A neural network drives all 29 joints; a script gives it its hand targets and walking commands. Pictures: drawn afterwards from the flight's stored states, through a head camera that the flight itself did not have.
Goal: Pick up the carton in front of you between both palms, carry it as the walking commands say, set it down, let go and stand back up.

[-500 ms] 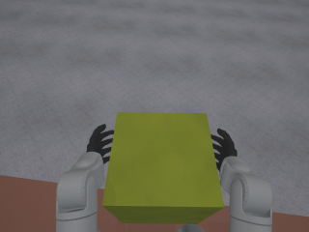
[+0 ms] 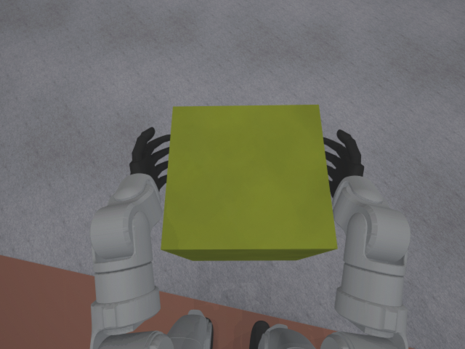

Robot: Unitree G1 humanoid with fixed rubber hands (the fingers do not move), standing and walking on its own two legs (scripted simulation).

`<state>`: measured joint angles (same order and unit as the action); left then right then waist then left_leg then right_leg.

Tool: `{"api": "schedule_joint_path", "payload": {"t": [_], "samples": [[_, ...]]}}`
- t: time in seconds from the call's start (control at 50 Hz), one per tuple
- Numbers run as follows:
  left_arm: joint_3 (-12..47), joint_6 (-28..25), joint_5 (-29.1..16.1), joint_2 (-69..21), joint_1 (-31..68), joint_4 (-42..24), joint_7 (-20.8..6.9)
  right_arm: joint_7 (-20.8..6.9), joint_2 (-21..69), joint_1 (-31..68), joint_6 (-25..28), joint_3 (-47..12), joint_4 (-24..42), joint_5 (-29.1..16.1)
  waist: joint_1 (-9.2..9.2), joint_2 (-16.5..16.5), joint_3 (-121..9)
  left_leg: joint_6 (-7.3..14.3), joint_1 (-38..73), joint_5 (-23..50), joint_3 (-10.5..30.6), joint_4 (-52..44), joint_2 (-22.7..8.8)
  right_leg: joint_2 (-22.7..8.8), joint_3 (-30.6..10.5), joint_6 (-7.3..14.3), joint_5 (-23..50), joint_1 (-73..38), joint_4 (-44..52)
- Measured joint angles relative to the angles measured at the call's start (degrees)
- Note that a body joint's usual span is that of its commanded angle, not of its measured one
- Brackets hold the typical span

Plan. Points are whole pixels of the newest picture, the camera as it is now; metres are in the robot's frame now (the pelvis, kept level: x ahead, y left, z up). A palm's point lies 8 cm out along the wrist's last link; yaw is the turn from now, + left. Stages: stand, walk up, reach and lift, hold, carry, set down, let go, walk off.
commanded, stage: carry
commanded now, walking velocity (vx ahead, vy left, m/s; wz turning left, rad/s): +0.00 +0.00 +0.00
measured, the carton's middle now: (244, 196) +0.36 +0.01 +0.00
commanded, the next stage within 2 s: none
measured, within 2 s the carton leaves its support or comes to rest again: neither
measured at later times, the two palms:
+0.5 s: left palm (149, 101) +0.47 +0.16 +0.11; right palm (346, 105) +0.46 -0.14 +0.12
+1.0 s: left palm (157, 106) +0.46 +0.15 +0.10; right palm (348, 109) +0.47 -0.15 +0.10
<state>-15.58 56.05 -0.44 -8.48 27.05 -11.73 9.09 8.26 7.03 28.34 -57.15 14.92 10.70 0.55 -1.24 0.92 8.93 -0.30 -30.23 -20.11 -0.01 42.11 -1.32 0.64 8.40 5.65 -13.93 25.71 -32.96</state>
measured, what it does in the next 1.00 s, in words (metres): walks ahead: left foot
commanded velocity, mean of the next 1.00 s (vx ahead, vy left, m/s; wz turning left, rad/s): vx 0.00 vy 0.00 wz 0.00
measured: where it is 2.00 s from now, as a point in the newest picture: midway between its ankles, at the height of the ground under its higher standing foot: (236, 346)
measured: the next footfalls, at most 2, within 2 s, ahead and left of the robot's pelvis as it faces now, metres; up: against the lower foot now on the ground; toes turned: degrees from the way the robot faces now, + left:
left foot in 0.04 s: +0.13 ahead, +0.12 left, +0.00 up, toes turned +6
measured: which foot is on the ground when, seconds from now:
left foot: up 0.00-0.02, down 0.04-1.00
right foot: down 0.00-1.00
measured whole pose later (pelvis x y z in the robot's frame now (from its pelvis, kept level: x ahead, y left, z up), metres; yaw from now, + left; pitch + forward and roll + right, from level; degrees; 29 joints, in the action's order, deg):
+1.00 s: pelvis +0.12 +0.00 +0.01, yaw +0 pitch +7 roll +1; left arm -14.9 59.9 1.9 -6.9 27.0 -5.1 8.4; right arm 8.5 7.2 27.3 -60.3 14.8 4.8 2.8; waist -0.7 -0.7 -2.2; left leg 0.4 -19.3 -17.5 -5.3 30.5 -1.5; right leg 0.6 6.2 3.1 -18.9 18.7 -31.5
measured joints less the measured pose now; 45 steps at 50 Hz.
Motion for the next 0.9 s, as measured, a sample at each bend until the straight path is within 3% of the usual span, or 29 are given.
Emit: {"api": "schedule_joint_path", "payload": {"t": [0.06, 0.1, 0.18, 0.28, 0.32, 0.36, 0.44, 0.48, 0.54, 0.64, 0.9], "samples": [[1.0, 0.3, 0.1, -0.1, -1.4, -3.1, -0.4, 0.0, 0.5, -2.1, 0.2, -0.8, 3.3, -0.2, 0.85, -0.7, -0.5, 0.5, 3.4, 8.4, -2.1, -8.4, 0.5, 0.1, 0.3, -0.6, -3.6, -1.4, -2.8], [1.7, 0.9, 0.1, 0.7, -2.0, -3.7, -0.7, 0.2, 1.0, -3.2, 0.1, -1.3, 4.4, 0.2, 1.36, -3.1, -1.2, 1.1, 4.9, 6.9, -3.0, -8.7, 1.6, -1.2, -0.4, -1.3, -3.3, -1.8, -4.5], [2.2, 2.4, 0.7, 1.3, -3.0, -2.6, -0.9, 0.2, 1.1, -3.5, -1.7, -1.5, 2.9, 0.7, 2.63, -2.7, -4.4, 2.5, 5.8, 5.3, -2.9, -7.6, 1.5, -0.5, -1.6, -3.0, -5.4, -5.0, -1.8], [1.6, 3.7, 2.0, 0.9, -1.8, -0.6, -0.9, 0.2, 0.0, -2.8, -2.5, -1.6, 0.4, 0.6, 1.48, -1.4, -6.7, 3.0, 5.9, 7.5, -4.2, -4.5, 1.1, -0.2, -2.3, -1.8, -4.1, -8.4, 1.9], [1.6, 3.9, 2.6, 0.4, -1.7, 0.2, -0.9, 0.1, -0.7, -2.8, -3.0, -1.7, -0.3, 0.5, 1.1, -1.2, -7.8, 2.7, 7.2, 4.8, -4.0, -6.4, 1.2, -0.2, -2.1, -1.1, -3.7, -9.3, 1.8], [1.5, 4.1, 3.1, 0.1, -1.6, 1.0, -0.9, 0.1, -1.1, -2.4, -3.6, -1.6, -1.0, 0.5, 1.16, -1.0, -8.7, 2.4, 9.3, 7.9, -4.2, -10.1, 1.2, -0.1, -1.5, -1.1, -3.9, -10.2, 1.0], [1.4, 4.7, 3.1, 1.6, -1.6, 3.6, -1.0, 0.1, -0.2, -1.2, -3.6, -1.1, -4.9, 1.5, 2.13, -2.4, -10.8, 2.9, 11.8, 5.6, -4.4, -12.2, 1.7, -0.7, -2.0, -3.4, -4.1, -9.3, -2.9], [1.1, 5.2, 2.7, 2.4, -1.5, 4.4, -1.0, 0.1, 0.5, -0.6, -3.6, -1.0, -6.4, 2.3, 2.59, -2.3, -11.4, 3.5, 12.1, 5.6, -3.9, -12.4, 1.8, -0.4, -3.6, -4.3, -6.7, -9.1, -0.3], [0.8, 5.3, 2.3, 2.4, -0.4, 5.3, -0.9, 0.2, 0.6, -0.5, -3.5, -0.5, -6.4, 2.5, 2.59, -1.6, -11.5, 2.6, 12.7, 3.8, -3.3, -11.9, 1.6, -0.5, -3.9, -4.4, -1.8, -10.1, 4.9], [0.6, 4.6, 3.4, 1.2, 0.4, 8.1, -0.8, 0.1, -0.9, -1.2, -3.6, -0.5, -7.6, 1.8, 1.4, -0.1, -12.9, 1.4, 12.0, 1.8, -3.6, -10.4, 0.6, 0.1, -3.4, -3.4, -4.9, -9.6, 3.7], [0.6, 3.6, 2.4, 1.6, 0.0, 6.8, -0.8, 0.2, -0.1, -0.5, -3.0, -0.1, -6.6, 2.1, 0.69, -1.5, -11.4, 0.9, 11.2, 2.8, -4.9, -11.3, 0.0, -0.1, -2.4, -2.9, -4.4, -7.3, 1.2]]}}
